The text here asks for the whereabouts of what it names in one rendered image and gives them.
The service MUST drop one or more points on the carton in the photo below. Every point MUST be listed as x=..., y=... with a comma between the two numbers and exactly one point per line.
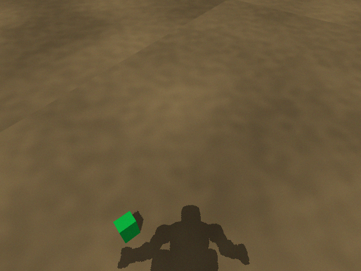
x=127, y=226

